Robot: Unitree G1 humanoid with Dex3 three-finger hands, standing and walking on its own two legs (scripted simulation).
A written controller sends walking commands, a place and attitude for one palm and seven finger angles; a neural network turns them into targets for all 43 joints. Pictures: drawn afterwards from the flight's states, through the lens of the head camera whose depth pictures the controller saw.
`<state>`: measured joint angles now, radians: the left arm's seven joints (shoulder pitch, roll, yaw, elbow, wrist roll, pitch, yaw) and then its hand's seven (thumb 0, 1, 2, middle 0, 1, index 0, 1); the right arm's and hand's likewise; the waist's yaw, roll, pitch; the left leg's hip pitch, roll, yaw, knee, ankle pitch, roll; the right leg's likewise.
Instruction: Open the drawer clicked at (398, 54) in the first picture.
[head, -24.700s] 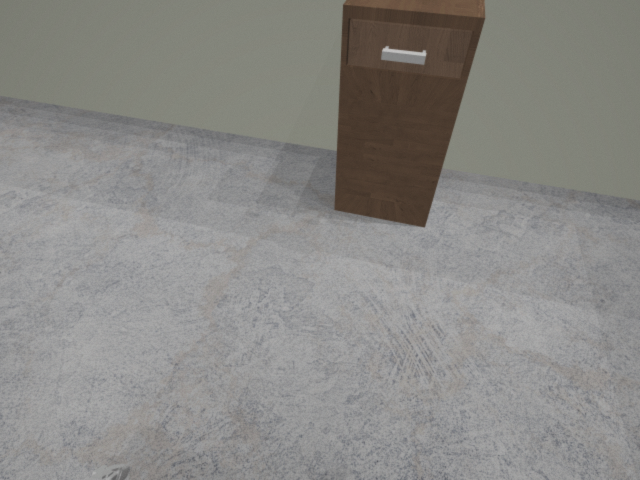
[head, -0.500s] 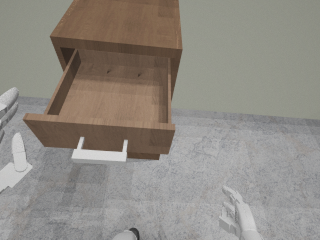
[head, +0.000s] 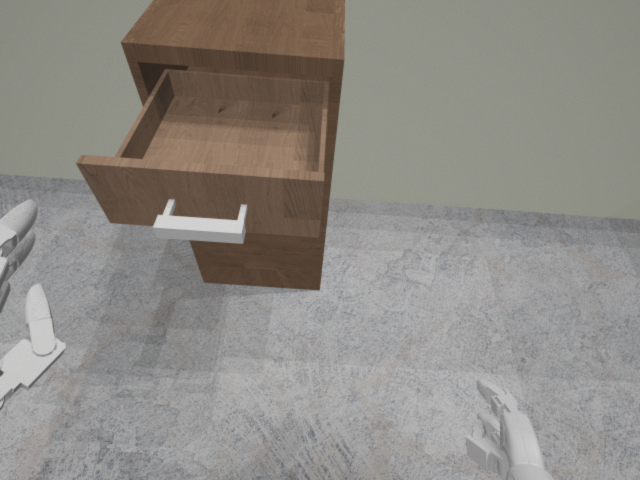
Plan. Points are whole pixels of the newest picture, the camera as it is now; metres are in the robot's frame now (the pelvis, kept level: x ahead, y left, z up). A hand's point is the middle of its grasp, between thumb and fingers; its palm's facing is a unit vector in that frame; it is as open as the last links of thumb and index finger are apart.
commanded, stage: stop stepping back and stand still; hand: left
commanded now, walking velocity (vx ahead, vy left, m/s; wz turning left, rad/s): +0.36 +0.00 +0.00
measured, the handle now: (204, 218) +0.49 +0.20 -0.01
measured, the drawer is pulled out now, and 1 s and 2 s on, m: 0.29 0.29 0.29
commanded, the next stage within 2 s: let the arm hang, fingers relaxed in 0.82 s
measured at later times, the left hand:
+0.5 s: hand out of the picture +0.09 +0.22 +0.18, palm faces +0.40 -0.78 -0.49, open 7.4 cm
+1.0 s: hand out of the picture +0.12 +0.25 +0.08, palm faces +0.30 -0.82 -0.49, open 7.4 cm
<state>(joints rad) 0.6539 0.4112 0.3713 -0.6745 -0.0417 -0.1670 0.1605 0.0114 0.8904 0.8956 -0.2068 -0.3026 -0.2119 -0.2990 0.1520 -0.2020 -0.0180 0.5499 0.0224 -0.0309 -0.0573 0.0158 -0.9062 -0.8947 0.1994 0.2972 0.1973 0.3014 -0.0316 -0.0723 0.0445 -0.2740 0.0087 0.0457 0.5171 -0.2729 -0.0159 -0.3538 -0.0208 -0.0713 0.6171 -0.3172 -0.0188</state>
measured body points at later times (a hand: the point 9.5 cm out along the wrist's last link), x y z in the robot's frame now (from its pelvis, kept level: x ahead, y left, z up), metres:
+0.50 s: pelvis -0.08 -0.03 +0.00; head -0.10 -0.03 +0.45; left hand +0.06 +0.25 +0.20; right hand +0.05 -0.25 -0.09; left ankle -0.07 +0.12 -0.73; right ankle -0.07 -0.10 -0.71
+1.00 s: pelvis -0.08 -0.01 +0.00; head -0.06 -0.02 +0.45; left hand +0.10 +0.29 +0.11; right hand +0.11 -0.24 -0.10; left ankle -0.07 +0.11 -0.73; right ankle -0.06 -0.11 -0.73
